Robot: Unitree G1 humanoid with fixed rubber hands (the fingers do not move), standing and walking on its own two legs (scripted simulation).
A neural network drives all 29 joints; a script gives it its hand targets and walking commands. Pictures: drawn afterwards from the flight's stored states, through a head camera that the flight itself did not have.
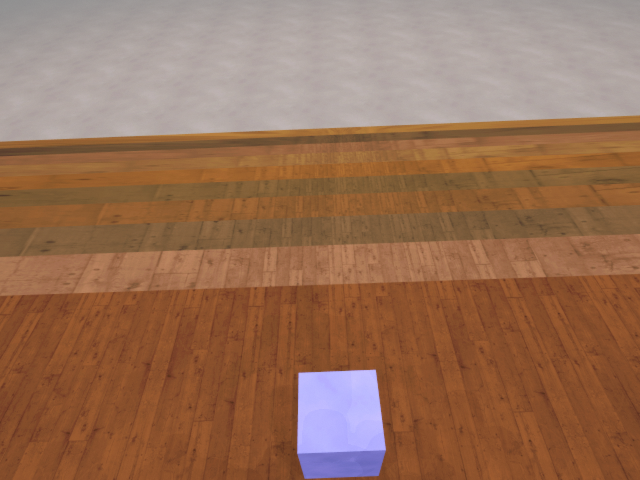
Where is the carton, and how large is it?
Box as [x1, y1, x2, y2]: [297, 370, 385, 478]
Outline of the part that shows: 375,370 299,373 297,453 305,478 378,475 385,447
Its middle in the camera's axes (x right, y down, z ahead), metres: +0.05 +0.51 +1.08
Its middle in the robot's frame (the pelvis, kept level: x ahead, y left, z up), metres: +0.43 +0.02 -0.66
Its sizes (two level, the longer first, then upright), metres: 0.210 0.200 0.250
